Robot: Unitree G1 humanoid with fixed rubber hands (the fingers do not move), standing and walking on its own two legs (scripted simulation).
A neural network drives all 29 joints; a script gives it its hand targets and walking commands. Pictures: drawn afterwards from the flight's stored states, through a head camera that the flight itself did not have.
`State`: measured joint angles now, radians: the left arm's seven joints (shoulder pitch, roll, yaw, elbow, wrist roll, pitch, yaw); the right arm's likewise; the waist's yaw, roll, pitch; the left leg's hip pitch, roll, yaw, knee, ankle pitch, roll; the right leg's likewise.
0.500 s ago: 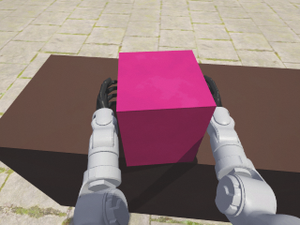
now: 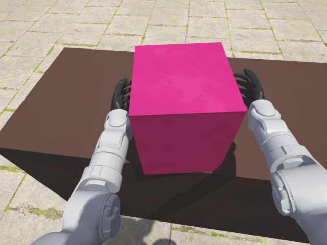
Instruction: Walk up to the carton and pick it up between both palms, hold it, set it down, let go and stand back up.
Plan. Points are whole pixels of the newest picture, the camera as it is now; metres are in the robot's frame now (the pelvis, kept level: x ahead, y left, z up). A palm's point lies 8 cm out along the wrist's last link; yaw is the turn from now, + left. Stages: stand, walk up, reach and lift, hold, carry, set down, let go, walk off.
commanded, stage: set down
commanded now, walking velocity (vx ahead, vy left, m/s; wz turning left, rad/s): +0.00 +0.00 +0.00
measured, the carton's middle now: (179, 113) +0.40 +0.03 +0.09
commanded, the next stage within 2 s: none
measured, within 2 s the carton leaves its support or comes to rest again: neither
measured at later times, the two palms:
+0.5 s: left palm (96, 84) +0.39 +0.22 +0.18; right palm (273, 77) +0.45 -0.17 +0.17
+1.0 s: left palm (85, 83) +0.36 +0.22 +0.21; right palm (299, 76) +0.42 -0.20 +0.21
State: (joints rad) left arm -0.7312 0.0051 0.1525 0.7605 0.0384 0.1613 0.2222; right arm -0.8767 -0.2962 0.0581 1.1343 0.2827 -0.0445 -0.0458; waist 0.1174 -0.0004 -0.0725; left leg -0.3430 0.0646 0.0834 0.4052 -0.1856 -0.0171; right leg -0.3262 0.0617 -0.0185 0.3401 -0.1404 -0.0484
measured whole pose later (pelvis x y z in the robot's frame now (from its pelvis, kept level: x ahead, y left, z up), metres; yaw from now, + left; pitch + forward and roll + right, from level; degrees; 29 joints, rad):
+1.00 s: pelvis -0.01 +0.00 +0.00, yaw +1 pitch +2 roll +0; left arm -0.71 0.20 0.17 0.24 -0.10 0.75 0.15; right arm -0.86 -0.52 0.12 0.77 0.51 0.36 0.04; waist 0.05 -0.01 -0.07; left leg -0.20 0.03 0.05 0.32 -0.14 -0.01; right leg -0.20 0.05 -0.01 0.29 -0.12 -0.04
